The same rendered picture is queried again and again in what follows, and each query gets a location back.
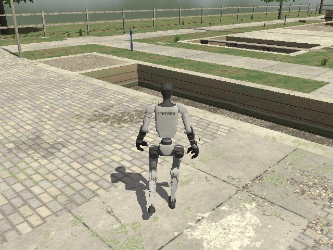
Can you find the robot left foot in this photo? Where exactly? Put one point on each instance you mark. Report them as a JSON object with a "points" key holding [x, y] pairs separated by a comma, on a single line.
{"points": [[151, 209]]}

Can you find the left robot hand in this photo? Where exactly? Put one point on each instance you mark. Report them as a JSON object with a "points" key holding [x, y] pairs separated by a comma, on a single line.
{"points": [[142, 143]]}

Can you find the right robot hand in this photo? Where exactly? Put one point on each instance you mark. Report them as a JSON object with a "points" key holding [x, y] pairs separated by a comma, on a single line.
{"points": [[194, 150]]}

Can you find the robot left upper arm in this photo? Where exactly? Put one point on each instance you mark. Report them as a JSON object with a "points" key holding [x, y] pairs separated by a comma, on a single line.
{"points": [[147, 118]]}

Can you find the robot right forearm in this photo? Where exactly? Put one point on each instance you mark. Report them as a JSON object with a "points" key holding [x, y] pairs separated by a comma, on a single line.
{"points": [[192, 139]]}

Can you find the robot right upper arm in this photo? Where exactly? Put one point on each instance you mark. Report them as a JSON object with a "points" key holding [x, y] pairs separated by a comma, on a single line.
{"points": [[185, 118]]}

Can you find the robot left forearm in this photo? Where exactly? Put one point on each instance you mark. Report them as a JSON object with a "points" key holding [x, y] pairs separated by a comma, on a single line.
{"points": [[140, 136]]}

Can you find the robot head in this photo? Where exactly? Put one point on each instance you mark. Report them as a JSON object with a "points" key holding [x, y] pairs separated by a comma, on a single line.
{"points": [[166, 91]]}

